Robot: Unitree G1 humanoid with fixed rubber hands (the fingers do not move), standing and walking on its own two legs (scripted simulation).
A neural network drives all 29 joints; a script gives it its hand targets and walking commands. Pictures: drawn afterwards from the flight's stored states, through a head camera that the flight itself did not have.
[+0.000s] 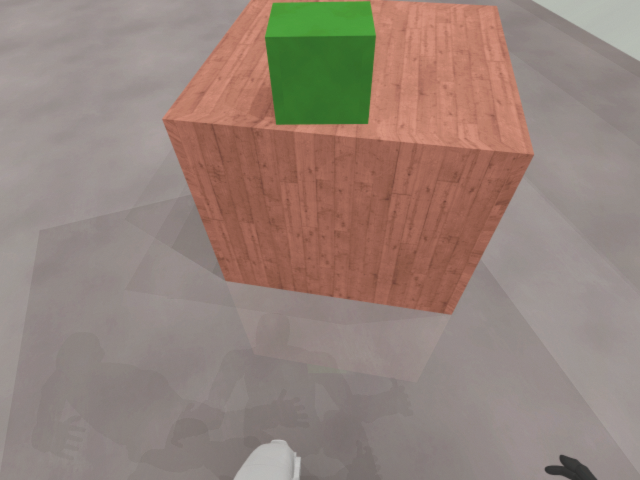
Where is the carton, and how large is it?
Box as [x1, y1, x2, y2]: [265, 1, 375, 124]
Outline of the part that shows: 369,1 287,2 272,4 265,34 265,41 276,124 367,123 375,33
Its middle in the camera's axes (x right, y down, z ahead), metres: +0.00 -0.38 +0.85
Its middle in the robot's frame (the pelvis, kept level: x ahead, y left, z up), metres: +0.90 +0.09 +0.05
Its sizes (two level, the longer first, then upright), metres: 0.209 0.163 0.194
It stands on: a pedestal, 0.70 m high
